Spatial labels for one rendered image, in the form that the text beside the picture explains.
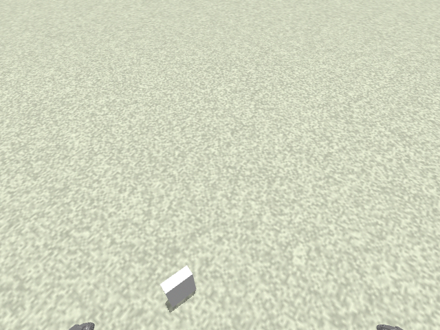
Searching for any carton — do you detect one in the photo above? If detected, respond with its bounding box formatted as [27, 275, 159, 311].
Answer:
[160, 266, 196, 307]

